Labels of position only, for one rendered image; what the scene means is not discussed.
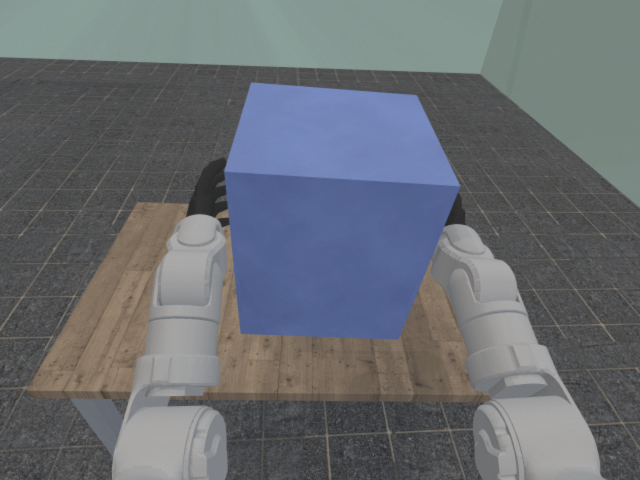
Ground table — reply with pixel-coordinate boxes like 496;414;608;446
26;202;491;456

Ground left robot forearm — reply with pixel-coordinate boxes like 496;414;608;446
112;214;227;480

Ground robot left upper arm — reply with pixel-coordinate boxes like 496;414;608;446
113;405;228;480

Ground left robot hand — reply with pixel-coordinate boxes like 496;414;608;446
186;158;230;227

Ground robot right upper arm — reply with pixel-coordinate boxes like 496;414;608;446
473;396;606;480

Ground carton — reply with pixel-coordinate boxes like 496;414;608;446
224;82;460;340

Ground right robot hand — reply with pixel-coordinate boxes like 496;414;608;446
444;193;465;227

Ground right robot forearm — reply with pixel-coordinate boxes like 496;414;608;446
430;224;600;472

